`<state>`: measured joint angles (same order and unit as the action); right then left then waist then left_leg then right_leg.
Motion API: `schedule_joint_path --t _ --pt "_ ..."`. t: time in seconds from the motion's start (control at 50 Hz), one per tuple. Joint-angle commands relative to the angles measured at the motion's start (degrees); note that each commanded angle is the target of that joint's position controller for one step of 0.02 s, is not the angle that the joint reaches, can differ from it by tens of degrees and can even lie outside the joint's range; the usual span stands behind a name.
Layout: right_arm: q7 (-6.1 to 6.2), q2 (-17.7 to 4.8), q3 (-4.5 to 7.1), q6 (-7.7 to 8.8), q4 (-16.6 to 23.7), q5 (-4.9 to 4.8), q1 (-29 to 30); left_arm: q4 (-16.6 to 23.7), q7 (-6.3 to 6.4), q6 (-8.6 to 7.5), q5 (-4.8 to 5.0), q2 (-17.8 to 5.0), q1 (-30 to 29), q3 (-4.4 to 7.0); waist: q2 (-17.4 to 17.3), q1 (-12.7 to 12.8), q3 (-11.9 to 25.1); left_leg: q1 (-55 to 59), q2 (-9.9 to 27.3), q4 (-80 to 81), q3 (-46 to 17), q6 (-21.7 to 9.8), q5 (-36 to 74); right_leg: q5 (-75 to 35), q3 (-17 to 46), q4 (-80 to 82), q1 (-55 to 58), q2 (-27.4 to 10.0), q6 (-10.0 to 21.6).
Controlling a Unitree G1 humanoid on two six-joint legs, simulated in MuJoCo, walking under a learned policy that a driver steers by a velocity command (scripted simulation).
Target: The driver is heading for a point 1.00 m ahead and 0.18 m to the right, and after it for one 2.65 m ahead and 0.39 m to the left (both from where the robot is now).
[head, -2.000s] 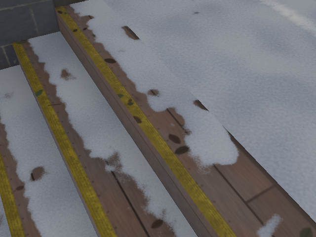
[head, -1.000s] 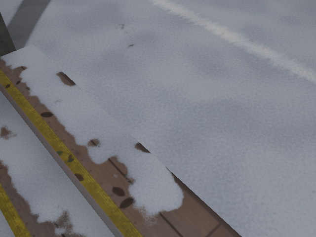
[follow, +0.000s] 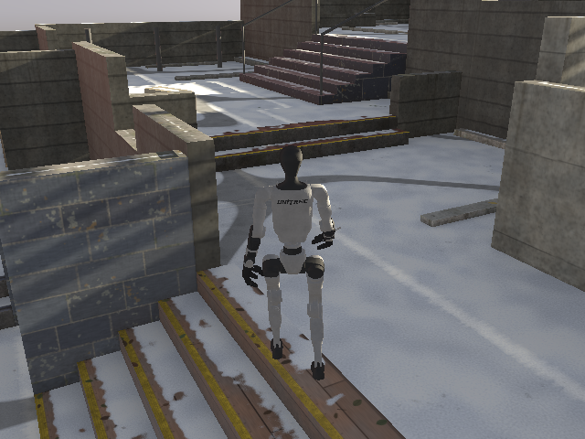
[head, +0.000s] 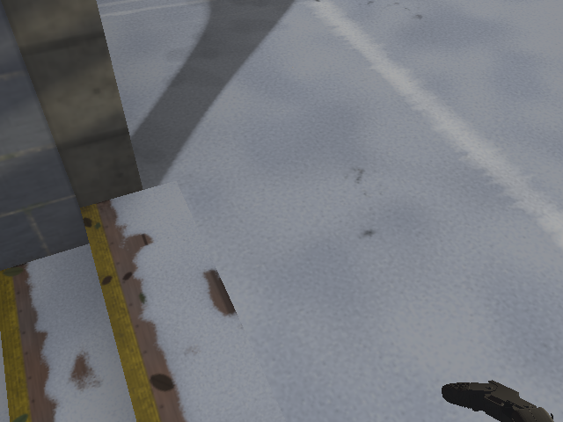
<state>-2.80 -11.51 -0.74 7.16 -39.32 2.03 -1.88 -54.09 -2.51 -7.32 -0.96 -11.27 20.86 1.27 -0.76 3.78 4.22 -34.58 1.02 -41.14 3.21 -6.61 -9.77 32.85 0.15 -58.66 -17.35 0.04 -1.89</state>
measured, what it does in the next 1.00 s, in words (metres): steps on the spot: right foot, then left foot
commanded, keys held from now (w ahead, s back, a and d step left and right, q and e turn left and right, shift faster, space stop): e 0.48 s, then no key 0.14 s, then q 0.16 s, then w+q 0.22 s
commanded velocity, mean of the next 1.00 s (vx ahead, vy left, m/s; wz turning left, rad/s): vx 0.08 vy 0.00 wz -0.19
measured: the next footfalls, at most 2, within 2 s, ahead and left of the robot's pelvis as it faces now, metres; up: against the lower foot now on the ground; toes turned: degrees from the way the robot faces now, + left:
right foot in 0.38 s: +0.08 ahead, -0.16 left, +0.00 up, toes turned -13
left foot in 0.70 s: +0.18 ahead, +0.04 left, +0.00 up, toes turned -18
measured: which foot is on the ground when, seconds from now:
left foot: down 0.00-0.38, up 0.40-0.68, down 0.70-0.96, up 0.98-1.00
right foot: up 0.00-0.36, down 0.38-1.00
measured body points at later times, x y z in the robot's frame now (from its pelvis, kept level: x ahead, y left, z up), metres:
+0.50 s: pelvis +0.06 -0.05 +0.03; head +0.09 -0.08 +0.48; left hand +0.26 +0.18 -0.07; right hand +0.17 -0.35 -0.07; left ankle +0.10 +0.08 -0.64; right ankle +0.06 -0.15 -0.70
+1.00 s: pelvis +0.08 -0.06 +0.04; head +0.08 -0.06 +0.49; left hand +0.20 +0.19 -0.08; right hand +0.21 -0.34 -0.04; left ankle +0.14 +0.05 -0.69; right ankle +0.02 -0.15 -0.70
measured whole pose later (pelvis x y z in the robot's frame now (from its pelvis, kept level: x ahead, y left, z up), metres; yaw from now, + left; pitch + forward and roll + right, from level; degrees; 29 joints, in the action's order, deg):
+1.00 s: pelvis +0.08 -0.06 +0.04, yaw -12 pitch +2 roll -1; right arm 1.5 -13.3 4.0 3.7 -37.7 1.7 -9.0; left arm -41.3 -0.8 -5.5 -3.4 -14.9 19.7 4.1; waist 0.3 3.1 1.9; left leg -22.6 -2.0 -35.8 -6.2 -3.3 -19.0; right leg 17.0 -2.2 -26.2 -11.6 2.1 5.3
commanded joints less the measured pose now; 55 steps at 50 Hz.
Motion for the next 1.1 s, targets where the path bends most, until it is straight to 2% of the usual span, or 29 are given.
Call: schedule_joint_path --t 0.02,0.04,0.06,0.1,0.16,0.2,0.24,0.3,0.32,0.36,0.4,0.42,0.46,0.5,0.62,0.68,0.72,0.74,0.76,0.8,0.82,0.88,0.94,0.96,0.98,1.0,1.02,1.04,1.1 --pt "1.62 -16.3 6.62 -0.28 -5.6 0.44 -21.6 4.4 -1.37 -0.39 1.52 -4.1 2.7 2.17 -6.2 -8.5 12.5 41.4 25.7 17.4 -34.9 -19.4 49.0 -4.3 8.6 -33.2 -31.4 2.5 -2.7" --pt "2.59 -9.5 4.63 -0.54 -4.0 -0.88 -13.5 4.1 -0.23 0.44 0.07 -6.6 0.8 3.02 -0.9 -5.1 10.0 31.2 21.9 19.9 -26.8 -13.6 33.0 -8.7 8.7 -30.9 -28.0 -1.9 -1.9" --pt "2.68 -3.0 2.27 -0.34 -2.9 -1.85 -7.6 3.2 0.18 0.68 -1.95 -3.2 1.5 2.3 -1.7 -1.5 6.7 23.1 18.5 21.6 -19.9 -10.0 26.2 -9.8 8.8 -26.4 -23.6 -4.6 -1.9" --pt "3.6 0.9 1.07 -0.02 0.5 -0.64 -0.1 2.3 -0.76 1.28 -3.01 0.1 1.2 1.78 -0.5 2.0 5.5 14.3 13.5 25.2 -9.8 -7.0 21.3 -8.7 5.8 -19.6 -15.2 -6.4 -3.7" --pt "5.12 -7.2 4.28 1.18 3.9 0.23 2.8 4.0 -2.34 2.04 -0.66 -1.5 -1.3 2.5 -1.0 1.6 6.0 10.9 9.1 26.6 1.5 -5.7 21.4 -11.6 -1.8 -4.7 -5.9 -4.2 -6.9" --pt "5.57 -11.7 6.79 1.46 3.0 0.15 -2.1 5.9 -2.06 2.08 -0.84 -3.3 -3.3 2.89 -2.8 -1.7 5.1 16.8 13.6 27.0 -1.4 -9.2 19.9 -11.7 -2.1 1.3 -8.0 -3.8 -6.2" --pt "5.67 -12.1 8.03 1.79 1.6 0.13 -6.0 7.8 -0.77 2.37 -1.0 -3.9 -4.6 2.69 -3.2 -3.4 3.0 23.3 20.0 28.1 -6.3 -12.0 17.7 -11.9 1.1 7.4 -12.6 -6.1 -3.2" --pt "6.33 -9.8 8.09 1.81 2.3 0.09 -4.4 9.5 0.29 2.63 -0.57 -4.2 -5.6 2.51 -4.9 -4.0 3.4 27.8 22.0 28.9 -5.8 -10.4 15.8 -12.2 0.9 13.5 -11.6 -6.3 0.3" --pt "5.95 -9.4 6.87 -3.26 0.3 -2.86 -3.1 12.5 2.15 4.3 4.52 -4.0 -11.3 2.79 -11.4 -2.5 5.1 32.3 17.5 20.4 0.5 -4.5 21.2 -13.9 -1.3 23.2 -10.9 -5.2 2.1" --pt "5.48 -8.0 6.99 -6.9 -0.2 -4.07 -7.3 12.0 3.44 5.74 1.92 -7.3 -9.1 3.93 -5.8 -4.1 4.9 28.4 13.0 14.6 4.7 0.8 11.1 -27.2 -3.3 31.3 -3.2 -1.0 4.8" --pt "4.86 -3.3 5.78 -7.99 2.5 -0.86 -3.9 14.5 4.86 7.12 0.69 -15.7 -6.1 6.35 15.4 -4.3 0.0 2.6 0.6 -8.1 8.9 10.0 -20.5 -52.0 21.6 36.2 8.6 -15.2 15.0" --pt "4.88 -4.5 5.76 -8.14 4.0 -1.31 0.0 15.4 4.43 7.16 0.04 -15.6 -3.0 6.45 14.7 -0.4 2.2 -5.5 -1.0 -18.6 0.9 10.8 -25.9 -47.7 25.5 37.2 11.7 -18.2 21.0" --pt "4.48 -6.0 5.96 -7.78 3.7 -2.19 1.1 17.3 4.41 6.65 1.34 -12.4 -7.0 5.76 8.8 -1.5 2.5 -10.1 0.6 -24.3 -4.7 10.5 -20.0 -41.8 22.5 36.7 12.4 -14.7 18.1" --pt "4.87 -6.8 6.04 -7.33 3.6 -1.68 0.4 19.6 5.04 7.04 2.41 -8.9 -13.6 4.46 8.9 -4.0 3.8 -6.8 1.4 -23.2 -5.9 11.4 -15.8 -48.6 18.4 34.6 9.0 -13.0 15.7" --pt "4.58 -4.2 4.02 -7.35 4.1 -2.51 -0.3 21.3 5.58 8.18 0.83 -8.4 -14.5 3.48 9.7 -2.9 6.5 7.8 0.1 -5.3 -3.2 10.5 -10.8 -50.5 14.9 31.8 6.6 -10.5 14.4" --pt "3.24 -2.3 3.4 -7.29 2.5 -2.1 -4.3 20.6 4.96 7.97 0.6 -4.4 -15.6 1.43 8.4 -4.8 4.1 20.0 0.4 11.7 -1.8 8.5 -0.3 -36.3 13.5 31.8 2.0 -9.5 12.7" --pt "3.09 -6.6 4.03 -7.1 4.7 -0.14 -2.0 19.3 4.72 6.95 -0.15 -5.4 -12.2 1.7 2.2 -2.3 0.8 24.3 5.6 16.1 -9.8 5.6 14.9 -18.9 10.9 28.2 -2.4 -3.9 7.8" --pt "2.9 -9.0 4.45 -6.9 5.7 -0.06 2.2 18.9 4.67 6.63 -0.57 -4.3 -8.4 1.54 -9.5 2.6 0.8 18.5 8.3 17.1 -13.9 0.7 9.6 -14.3 6.1 28.4 0.0 0.4 5.1" --pt "2.56 -7.2 4.43 -6.77 6.8 -1.11 3.3 18.8 5.06 6.78 -0.93 -7.6 -12.3 2.26 -10.8 -0.1 -1.3 12.8 9.1 20.6 -17.3 -1.7 0.4 -15.1 3.9 26.6 3.2 0.8 3.3" --pt "2.77 -6.3 4.21 -6.71 6.4 -1.46 1.1 18.9 5.59 7.26 -0.48 -7.2 -15.3 2.62 -8.7 -1.5 -0.9 11.7 7.5 21.6 -17.8 -0.7 -11.6 -14.0 1.9 25.7 4.5 1.3 3.3" --pt "1.95 -8.0 5.45 -3.2 6.8 -0.62 -1.4 19.4 2.49 5.37 0.56 -11.6 -9.1 4.12 -6.7 -0.5 -7.3 4.7 9.9 28.0 -24.2 -5.1 -33.5 2.3 2.7 26.0 0.8 1.0 5.6" --pt "4.98 -9.8 6.46 -0.5 5.7 -0.76 -0.8 17.1 0.48 2.96 -2.67 -6.1 -3.0 3.56 -8.6 0.6 -2.5 4.6 11.6 33.0 -27.7 -6.5 -30.0 -7.4 0.4 18.9 9.0 1.9 6.2" --pt "5.95 -8.7 6.05 -1.58 8.5 -2.36 4.5 15.7 0.65 2.03 -2.53 -3.8 2.7 3.03 -3.4 3.5 -0.8 8.6 6.1 26.2 -21.2 -5.0 -25.5 -12.8 -2.1 34.4 13.5 1.9 7.2" --pt "5.6 -8.1 6.13 -2.38 9.1 -1.72 3.9 14.0 0.89 1.51 -2.74 -4.1 6.7 3.07 -0.5 3.5 -0.9 6.4 3.2 19.0 -19.9 -3.7 -24.7 -13.8 0.9 39.4 18.4 -1.0 8.9" --pt "4.39 -4.9 5.35 -2.49 10.2 -0.36 3.6 14.0 2.3 0.4 -2.07 -7.8 9.2 3.82 6.7 4.3 -3.1 -11.2 -2.6 5.5 -13.7 1.2 -20.7 -1.1 20.5 44.6 27.7 -14.0 19.4" --pt "2.16 -0.1 3.02 -2.39 8.7 2.67 2.1 14.6 2.67 -0.71 -3.0 -7.3 4.4 2.65 8.1 2.6 -8.3 -25.2 -2.3 -8.4 -13.8 3.8 -15.3 7.2 40.4 53.5 27.0 -26.4 27.4" --pt "1.52 -2.9 3.72 -1.85 6.5 1.79 -0.2 16.8 3.29 -0.99 -2.61 -6.1 -1.1 2.07 3.1 0.1 -8.1 -25.6 -0.3 -16.7 -15.4 3.7 -10.6 5.5 36.8 53.8 24.0 -26.3 23.9" --pt "1.86 -5.6 5.0 -1.52 5.3 0.92 -2.5 17.1 3.25 -0.92 -1.69 -4.4 -3.8 1.42 4.7 -1.8 -4.2 -20.5 -0.9 -22.3 -11.9 4.4 -8.3 0.9 28.1 52.8 21.5 -22.0 19.9" --pt "0.83 -5.8 5.54 -1.61 4.9 2.48 -1.9 16.5 4.02 -0.96 -1.33 -1.7 -2.7 -0.86 7.0 -2.2 -3.2 -10.3 -0.1 -29.2 -5.6 5.2 -3.0 -14.2 9.0 53.7 14.8 -13.9 12.5"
